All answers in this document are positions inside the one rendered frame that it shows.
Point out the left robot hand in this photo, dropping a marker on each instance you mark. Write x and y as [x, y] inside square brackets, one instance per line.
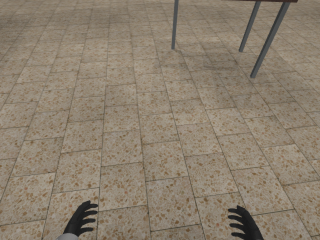
[76, 222]

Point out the table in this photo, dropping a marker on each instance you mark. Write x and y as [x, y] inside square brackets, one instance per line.
[283, 9]

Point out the right robot hand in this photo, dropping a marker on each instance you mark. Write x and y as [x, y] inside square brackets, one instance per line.
[249, 226]

